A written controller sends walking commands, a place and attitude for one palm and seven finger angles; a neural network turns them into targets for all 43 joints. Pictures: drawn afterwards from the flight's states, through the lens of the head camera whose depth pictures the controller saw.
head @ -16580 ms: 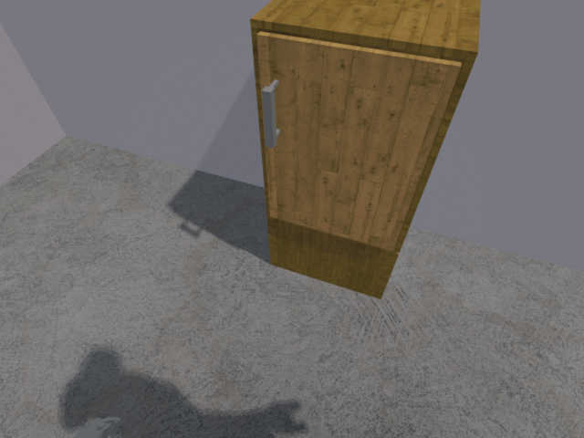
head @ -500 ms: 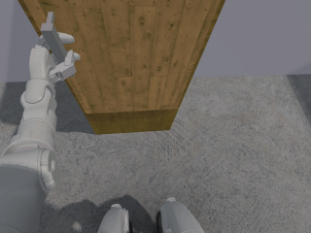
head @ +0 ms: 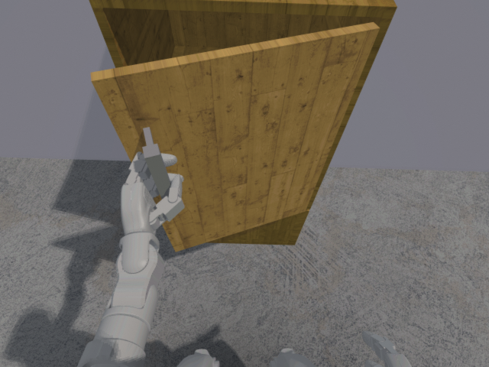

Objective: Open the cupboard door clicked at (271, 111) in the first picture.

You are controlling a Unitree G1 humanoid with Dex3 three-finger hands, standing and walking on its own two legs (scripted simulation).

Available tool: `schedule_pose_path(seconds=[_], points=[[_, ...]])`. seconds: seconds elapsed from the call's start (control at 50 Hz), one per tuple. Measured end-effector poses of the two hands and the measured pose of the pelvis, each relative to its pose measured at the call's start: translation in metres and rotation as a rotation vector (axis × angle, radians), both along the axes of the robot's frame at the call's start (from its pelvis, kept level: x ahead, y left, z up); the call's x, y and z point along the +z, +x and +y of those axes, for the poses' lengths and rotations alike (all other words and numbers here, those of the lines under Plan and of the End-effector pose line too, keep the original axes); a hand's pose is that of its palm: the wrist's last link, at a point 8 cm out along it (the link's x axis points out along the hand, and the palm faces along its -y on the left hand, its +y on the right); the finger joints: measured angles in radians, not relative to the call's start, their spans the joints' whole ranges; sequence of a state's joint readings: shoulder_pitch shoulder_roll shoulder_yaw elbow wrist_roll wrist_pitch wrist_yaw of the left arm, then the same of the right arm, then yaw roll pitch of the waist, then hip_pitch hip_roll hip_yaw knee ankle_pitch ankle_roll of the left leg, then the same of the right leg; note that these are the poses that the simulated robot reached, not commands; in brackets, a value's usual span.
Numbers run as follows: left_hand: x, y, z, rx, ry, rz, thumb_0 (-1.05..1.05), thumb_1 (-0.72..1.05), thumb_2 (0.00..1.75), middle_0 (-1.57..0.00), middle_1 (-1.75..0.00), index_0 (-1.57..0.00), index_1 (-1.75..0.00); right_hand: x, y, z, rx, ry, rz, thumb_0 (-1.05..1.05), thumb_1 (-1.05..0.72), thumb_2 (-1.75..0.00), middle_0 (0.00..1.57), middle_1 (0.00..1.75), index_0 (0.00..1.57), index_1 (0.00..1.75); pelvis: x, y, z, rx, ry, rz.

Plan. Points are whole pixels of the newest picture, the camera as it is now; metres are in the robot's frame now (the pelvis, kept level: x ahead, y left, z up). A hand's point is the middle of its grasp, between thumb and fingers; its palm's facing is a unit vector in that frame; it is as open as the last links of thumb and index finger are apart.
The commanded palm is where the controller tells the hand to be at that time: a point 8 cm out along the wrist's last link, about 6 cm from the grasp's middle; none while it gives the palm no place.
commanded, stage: pull the door open along its arc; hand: left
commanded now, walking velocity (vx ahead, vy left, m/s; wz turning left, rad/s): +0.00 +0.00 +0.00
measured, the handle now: (160, 170) +0.42 +0.15 +0.05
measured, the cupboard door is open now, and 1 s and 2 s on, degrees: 20 40 41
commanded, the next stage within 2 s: open thumb and fingers to let go in 0.40 s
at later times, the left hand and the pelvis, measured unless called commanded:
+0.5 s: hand (225, 258) +0.27 +0.04 +0.05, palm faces +0.34 -0.94 -0.01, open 6.0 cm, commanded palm +0.23 +0.08 +0.05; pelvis -0.01 -0.04 +0.00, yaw +4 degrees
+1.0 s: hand (221, 259) +0.27 +0.04 +0.05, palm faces +0.37 -0.93 -0.01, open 12.2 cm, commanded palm +0.23 +0.08 +0.05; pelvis -0.02 -0.04 +0.00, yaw +4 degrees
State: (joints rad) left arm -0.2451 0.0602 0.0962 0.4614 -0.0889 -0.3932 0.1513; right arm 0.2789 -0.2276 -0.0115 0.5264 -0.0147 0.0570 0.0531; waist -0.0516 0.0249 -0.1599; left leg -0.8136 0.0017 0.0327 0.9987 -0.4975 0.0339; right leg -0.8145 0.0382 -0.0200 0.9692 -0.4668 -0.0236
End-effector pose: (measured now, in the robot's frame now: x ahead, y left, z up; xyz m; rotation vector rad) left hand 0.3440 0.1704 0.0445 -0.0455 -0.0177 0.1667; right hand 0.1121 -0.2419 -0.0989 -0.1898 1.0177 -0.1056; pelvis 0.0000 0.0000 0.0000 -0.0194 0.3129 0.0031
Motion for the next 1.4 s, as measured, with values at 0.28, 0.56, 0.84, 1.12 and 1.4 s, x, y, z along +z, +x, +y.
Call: schedule_pose_path(seconds=[0.28,0.56,0.84,1.12,1.4], points=[[0.004,-0.073,-0.059,0.203,0.021,0.039,0.01,0.70,0.76,-0.34,-1.35,-0.37,-1.33,0.003,0.045,0.015,0.123,0.064,-0.137,0.01,-0.91,-0.90,0.20,0.30,0.20,0.30,-0.001,-0.009,-0.022,0.038,0.021,-0.068],[0.006,-0.110,-0.094,0.195,0.043,0.064,0.01,0.69,0.75,-0.34,-1.34,-0.37,-1.35,0.007,0.045,-0.011,0.129,0.042,-0.189,0.01,-0.91,-0.90,0.20,0.30,0.20,0.30,0.001,-0.012,-0.045,0.063,0.038,-0.094],[0.006,-0.108,-0.089,0.218,0.038,0.050,0.01,0.26,0.62,-0.35,-1.29,-0.36,-1.28,0.002,0.045,-0.016,0.125,0.038,-0.184,0.01,-0.91,-0.90,0.20,0.30,0.20,0.30,-0.001,-0.015,-0.047,0.064,0.045,-0.086],[0.006,-0.109,-0.086,0.195,0.044,0.044,0.00,-0.41,0.34,-0.28,-1.09,-0.29,-1.09,0.002,0.041,0.000,0.134,0.048,-0.196,0.01,-0.91,-0.90,0.20,0.30,0.20,0.30,-0.003,-0.018,-0.037,0.062,0.033,-0.090],[0.006,-0.107,-0.085,0.167,0.047,0.041,-0.01,-0.49,0.30,-0.34,-0.65,-0.33,-0.67,0.003,0.040,0.010,0.147,0.042,-0.198,0.01,-0.91,-0.90,0.20,0.30,0.20,0.30,-0.004,-0.024,-0.029,0.063,0.024,-0.096]])
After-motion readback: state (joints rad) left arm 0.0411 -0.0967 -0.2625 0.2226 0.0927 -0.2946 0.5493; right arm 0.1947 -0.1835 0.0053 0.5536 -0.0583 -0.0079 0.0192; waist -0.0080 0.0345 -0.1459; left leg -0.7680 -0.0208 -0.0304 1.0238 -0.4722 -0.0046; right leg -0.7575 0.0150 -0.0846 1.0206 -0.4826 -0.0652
